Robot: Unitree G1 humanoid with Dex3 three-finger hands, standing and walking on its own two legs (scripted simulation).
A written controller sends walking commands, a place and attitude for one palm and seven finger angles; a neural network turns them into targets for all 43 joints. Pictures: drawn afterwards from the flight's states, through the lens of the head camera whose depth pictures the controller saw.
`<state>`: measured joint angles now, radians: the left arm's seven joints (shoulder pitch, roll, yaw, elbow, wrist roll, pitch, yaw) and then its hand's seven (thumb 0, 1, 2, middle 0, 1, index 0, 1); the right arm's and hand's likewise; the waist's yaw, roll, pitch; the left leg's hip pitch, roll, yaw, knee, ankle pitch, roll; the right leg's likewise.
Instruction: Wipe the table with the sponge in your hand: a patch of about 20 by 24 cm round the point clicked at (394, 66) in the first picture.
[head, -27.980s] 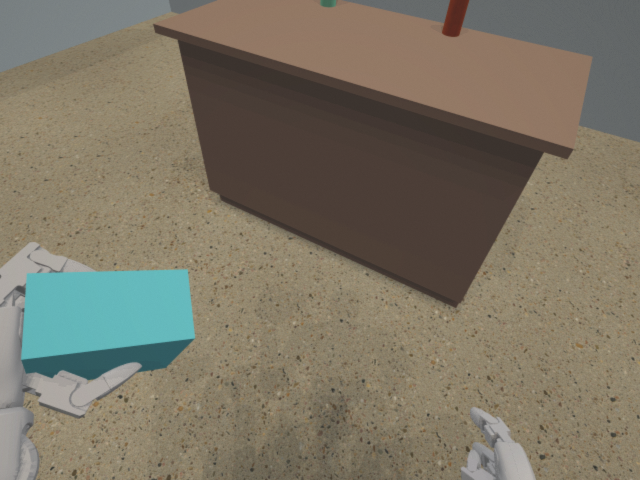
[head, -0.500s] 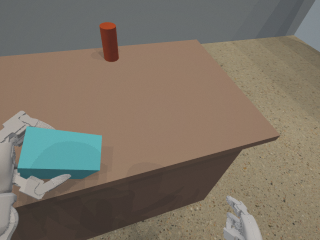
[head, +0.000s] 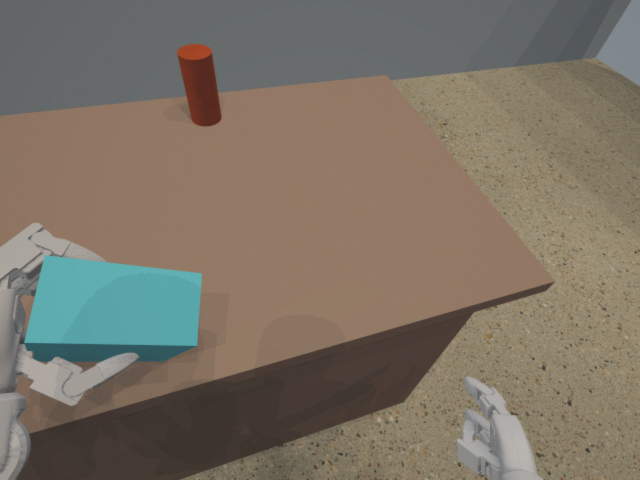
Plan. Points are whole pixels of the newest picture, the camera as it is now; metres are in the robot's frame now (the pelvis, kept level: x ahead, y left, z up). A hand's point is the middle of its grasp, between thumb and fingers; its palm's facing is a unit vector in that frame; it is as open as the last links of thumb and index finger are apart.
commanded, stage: shuffle to correct the standing spot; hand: left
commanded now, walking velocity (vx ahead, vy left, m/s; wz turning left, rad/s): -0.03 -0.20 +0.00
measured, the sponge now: (138, 319) +0.23 +0.21 +0.12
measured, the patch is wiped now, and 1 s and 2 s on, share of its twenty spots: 0.00 0.00 0.00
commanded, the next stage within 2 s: come to a stop and stand still in 0.40 s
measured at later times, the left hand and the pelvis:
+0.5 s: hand (152, 319) +0.22 +0.18 +0.16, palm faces +0.31 -0.85 -0.42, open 10.8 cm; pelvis +0.00 -0.06 +0.00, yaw -1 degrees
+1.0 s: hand (126, 307) +0.23 +0.21 +0.15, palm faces +0.37 -0.85 -0.39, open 10.8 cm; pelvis +0.01 -0.04 +0.00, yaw +0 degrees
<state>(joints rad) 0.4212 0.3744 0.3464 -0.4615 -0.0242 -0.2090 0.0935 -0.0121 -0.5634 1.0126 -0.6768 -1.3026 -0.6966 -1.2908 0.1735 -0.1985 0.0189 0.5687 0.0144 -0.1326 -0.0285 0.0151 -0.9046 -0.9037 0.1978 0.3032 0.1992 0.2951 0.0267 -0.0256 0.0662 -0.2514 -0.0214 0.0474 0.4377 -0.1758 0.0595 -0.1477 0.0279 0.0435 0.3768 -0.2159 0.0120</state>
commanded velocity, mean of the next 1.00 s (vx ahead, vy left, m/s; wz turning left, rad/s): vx -0.01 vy -0.08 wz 0.00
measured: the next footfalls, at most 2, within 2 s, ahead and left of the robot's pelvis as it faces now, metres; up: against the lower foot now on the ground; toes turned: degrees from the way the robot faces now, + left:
none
